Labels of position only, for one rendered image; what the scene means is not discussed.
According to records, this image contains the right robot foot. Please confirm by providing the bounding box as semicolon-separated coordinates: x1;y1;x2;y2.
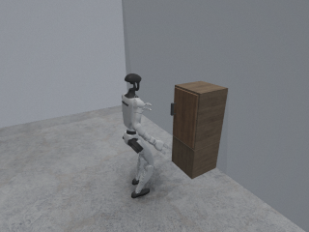
131;188;150;199

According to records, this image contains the robot right forearm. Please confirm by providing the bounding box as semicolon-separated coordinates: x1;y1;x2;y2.
135;124;156;145

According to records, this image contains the humanoid robot head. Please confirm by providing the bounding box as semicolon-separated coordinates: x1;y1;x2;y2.
125;73;142;99

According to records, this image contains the robot left hand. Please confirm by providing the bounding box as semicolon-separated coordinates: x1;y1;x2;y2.
142;102;152;112

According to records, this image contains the robot right upper arm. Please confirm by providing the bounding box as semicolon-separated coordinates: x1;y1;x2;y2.
132;99;145;131

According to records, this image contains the robot right hand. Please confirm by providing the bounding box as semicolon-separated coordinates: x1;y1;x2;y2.
154;140;169;155

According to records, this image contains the handle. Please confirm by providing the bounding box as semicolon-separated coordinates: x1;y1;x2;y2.
170;102;176;116

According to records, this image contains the cupboard door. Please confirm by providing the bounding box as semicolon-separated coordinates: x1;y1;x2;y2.
173;87;199;148

